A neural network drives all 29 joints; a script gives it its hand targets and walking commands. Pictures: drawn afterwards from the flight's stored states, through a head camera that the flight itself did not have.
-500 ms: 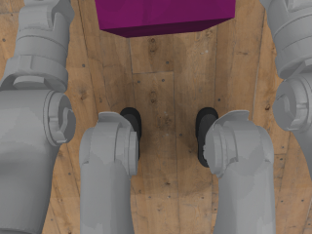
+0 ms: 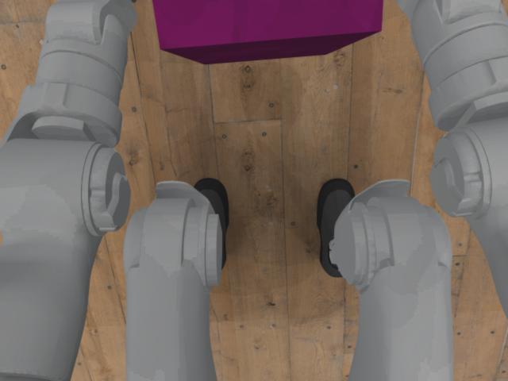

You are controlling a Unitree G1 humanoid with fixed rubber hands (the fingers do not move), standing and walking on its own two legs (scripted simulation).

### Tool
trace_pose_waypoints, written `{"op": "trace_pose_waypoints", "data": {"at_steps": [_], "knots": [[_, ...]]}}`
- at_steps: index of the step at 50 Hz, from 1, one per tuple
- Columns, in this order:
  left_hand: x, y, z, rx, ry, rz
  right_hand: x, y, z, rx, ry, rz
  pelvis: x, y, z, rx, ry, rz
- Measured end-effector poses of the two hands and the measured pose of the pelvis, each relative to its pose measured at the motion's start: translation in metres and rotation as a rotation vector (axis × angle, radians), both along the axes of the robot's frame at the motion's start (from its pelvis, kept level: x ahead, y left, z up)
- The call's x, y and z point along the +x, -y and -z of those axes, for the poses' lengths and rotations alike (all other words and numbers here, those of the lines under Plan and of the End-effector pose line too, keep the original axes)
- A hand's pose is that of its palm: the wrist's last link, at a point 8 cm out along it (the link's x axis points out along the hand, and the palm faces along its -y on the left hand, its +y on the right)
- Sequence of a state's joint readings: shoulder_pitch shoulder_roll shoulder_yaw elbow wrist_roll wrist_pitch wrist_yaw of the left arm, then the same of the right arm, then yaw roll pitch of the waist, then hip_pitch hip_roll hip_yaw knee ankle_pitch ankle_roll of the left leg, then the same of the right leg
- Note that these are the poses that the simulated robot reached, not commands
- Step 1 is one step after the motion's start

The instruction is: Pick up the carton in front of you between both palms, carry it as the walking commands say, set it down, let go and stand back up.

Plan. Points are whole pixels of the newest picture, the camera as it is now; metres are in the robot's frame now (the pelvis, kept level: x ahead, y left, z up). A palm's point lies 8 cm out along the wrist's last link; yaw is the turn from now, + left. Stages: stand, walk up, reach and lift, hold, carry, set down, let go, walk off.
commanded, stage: reach and lift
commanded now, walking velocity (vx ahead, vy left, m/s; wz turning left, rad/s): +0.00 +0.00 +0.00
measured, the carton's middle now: out of the picture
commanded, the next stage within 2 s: none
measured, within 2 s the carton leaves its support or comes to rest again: leaves its support in 0.40 s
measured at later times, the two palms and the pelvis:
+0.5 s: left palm out of the picture +0.55 +0.17 -0.13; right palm out of the picture +0.56 -0.12 -0.13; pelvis +0.01 +0.00 +0.00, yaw +0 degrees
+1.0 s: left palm out of the picture +0.50 +0.17 +0.06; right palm out of the picture +0.51 -0.13 +0.06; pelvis -0.01 +0.00 +0.12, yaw +0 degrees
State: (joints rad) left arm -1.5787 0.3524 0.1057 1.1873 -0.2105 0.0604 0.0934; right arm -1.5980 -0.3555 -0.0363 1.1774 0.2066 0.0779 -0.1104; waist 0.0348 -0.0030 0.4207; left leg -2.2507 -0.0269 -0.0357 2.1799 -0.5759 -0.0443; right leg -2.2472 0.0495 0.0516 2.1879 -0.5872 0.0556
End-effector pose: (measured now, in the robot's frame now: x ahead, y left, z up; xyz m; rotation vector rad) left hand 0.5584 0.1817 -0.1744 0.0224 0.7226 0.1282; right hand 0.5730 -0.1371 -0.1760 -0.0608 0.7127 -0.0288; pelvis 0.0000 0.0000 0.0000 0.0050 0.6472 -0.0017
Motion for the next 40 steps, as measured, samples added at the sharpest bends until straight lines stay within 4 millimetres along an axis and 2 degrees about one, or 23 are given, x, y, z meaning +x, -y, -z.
{"op": "trace_pose_waypoints", "data": {"at_steps": [2,7,17,21,24,28,33,40], "knots": [[0.001,0.007,0.0,-0.006,0.001,-0.003,0.0,-0.006,0.0,-0.003,0.0,0.004,-0.001,0.0,-0.001,-0.001,0.008,0.001],[0.003,0.008,-0.001,-0.003,-0.007,-0.011,0.002,-0.008,-0.002,-0.012,-0.015,-0.001,-0.003,0.0,0.0,0.0,0.03,0.005],[-0.001,0.008,0.002,-0.042,-0.006,0.005,-0.001,-0.008,0.001,0.035,-0.019,0.021,0.007,0.001,0.01,-0.003,0.026,0.008],[-0.002,0.008,-0.011,-0.01,-0.001,-0.034,-0.004,-0.012,-0.009,0.024,-0.012,0.038,0.01,0.001,0.008,-0.003,0.001,0.005],[-0.005,0.007,-0.036,-0.016,0.03,-0.053,-0.007,-0.014,-0.032,0.028,0.019,0.039,0.009,0.001,0.0,-0.006,-0.001,0.001],[-0.013,0.007,-0.084,-0.034,0.065,-0.063,-0.015,-0.014,-0.081,0.042,0.052,0.056,0.007,0.0,-0.014,-0.01,-0.037,-0.005],[-0.03,0.01,-0.14,-0.044,0.045,-0.068,-0.033,-0.012,-0.139,0.049,0.031,0.074,0.003,0.0,-0.043,-0.011,-0.08,-0.007],[-0.051,0.012,-0.189,-0.028,0.02,-0.052,-0.054,-0.009,-0.19,0.037,0.008,0.073,-0.007,0.001,-0.083,-0.01,-0.107,-0.006]]}}
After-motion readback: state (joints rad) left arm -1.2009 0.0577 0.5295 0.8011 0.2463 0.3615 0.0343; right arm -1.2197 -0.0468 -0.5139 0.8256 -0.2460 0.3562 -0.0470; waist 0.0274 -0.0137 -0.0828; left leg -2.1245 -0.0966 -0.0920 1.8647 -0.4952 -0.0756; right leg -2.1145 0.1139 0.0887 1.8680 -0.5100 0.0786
